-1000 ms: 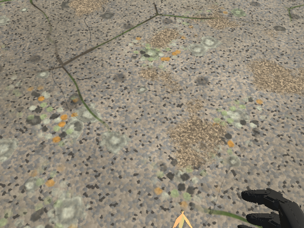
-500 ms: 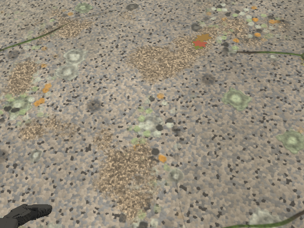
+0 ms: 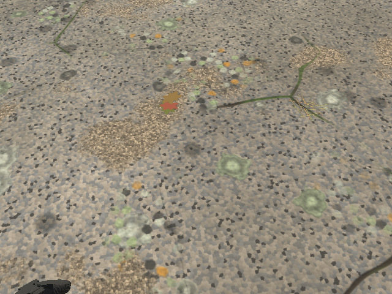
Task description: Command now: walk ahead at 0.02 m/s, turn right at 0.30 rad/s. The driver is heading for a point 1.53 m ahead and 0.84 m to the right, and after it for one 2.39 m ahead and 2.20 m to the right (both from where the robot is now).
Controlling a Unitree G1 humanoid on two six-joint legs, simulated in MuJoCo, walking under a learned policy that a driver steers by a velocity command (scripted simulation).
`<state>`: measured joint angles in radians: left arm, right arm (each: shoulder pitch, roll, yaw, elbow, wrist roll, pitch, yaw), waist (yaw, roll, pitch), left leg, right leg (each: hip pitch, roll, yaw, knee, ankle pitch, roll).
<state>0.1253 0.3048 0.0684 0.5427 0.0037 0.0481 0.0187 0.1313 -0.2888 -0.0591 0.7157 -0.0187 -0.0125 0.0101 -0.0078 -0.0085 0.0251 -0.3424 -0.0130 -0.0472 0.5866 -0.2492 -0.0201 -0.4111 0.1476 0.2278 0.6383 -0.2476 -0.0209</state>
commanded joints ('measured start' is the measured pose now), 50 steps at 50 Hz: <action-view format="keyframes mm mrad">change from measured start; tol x16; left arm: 1 70 109 34 -70 -1 -24 8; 37 136 176 93 43 -26 11 22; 50 -69 53 20 -50 62 -4 -116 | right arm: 1 -29 -186 -40 -89 -49 -25 -1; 16 87 -162 -51 -44 36 20 -48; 20 -123 -87 -39 -145 4 -6 -43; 31 76 -143 -71 -102 16 -5 -11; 37 -137 -99 -42 -175 -1 -9 -47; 50 188 -185 -66 -54 -35 -49 -6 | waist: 1 54 310 -63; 4 32 117 -54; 15 -18 196 -108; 19 49 -224 -74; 30 -48 -162 -145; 32 31 258 -147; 50 -61 91 24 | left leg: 1 58 403 -480 -311 321 279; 15 241 236 -129 -148 365 180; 18 -51 0 115 104 11 -10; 21 -285 -34 -38 481 -372 -16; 30 163 -62 -1 -210 76 -20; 32 354 347 -417 -299 194 172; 37 120 262 -140 -339 86 202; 42 354 328 -152 -450 -385 193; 50 230 368 100 -502 -364 135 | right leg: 1 -88 -11 -42 248 -388 26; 6 -117 -71 -46 509 -232 103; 14 109 -109 -250 -174 -5 66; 19 289 -402 269 -281 389 -255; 22 340 -388 251 -253 508 -233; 29 208 -258 279 -196 354 -122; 32 -207 5 18 184 -391 19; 37 -241 -174 -109 644 -119 109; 44 -464 -273 -195 525 -51 101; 50 -282 -244 -255 297 -9 36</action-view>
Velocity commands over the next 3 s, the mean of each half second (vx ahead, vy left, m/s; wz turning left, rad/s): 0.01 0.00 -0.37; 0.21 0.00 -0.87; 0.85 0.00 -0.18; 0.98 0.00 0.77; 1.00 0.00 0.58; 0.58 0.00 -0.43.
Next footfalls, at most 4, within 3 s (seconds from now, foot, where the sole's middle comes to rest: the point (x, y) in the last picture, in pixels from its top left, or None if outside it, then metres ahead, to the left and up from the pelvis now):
0.32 right None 0.01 -0.12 -0.76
0.62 left None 0.07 0.11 -0.76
1.16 right None -0.01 -0.21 -0.76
1.62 left None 0.38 -0.44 -0.76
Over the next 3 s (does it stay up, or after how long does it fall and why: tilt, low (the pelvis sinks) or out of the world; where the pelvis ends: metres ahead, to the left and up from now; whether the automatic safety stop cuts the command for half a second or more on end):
stays up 1.34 -0.69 -0.01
